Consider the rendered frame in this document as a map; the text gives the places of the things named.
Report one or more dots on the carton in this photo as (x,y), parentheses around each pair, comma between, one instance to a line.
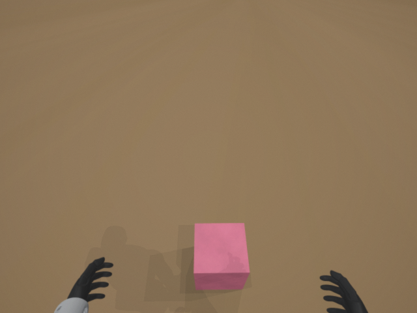
(220,256)

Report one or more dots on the robot left hand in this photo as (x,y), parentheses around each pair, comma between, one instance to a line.
(84,284)

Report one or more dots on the left robot forearm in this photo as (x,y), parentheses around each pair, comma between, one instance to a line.
(73,305)

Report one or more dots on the robot right hand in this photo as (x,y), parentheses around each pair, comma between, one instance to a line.
(350,300)

